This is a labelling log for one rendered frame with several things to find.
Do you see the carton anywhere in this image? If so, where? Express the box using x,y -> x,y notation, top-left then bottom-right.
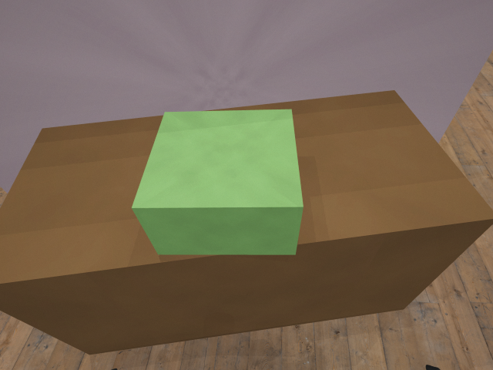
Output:
132,109 -> 304,255

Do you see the pedestal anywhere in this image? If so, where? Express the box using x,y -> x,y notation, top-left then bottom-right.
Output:
0,90 -> 493,355

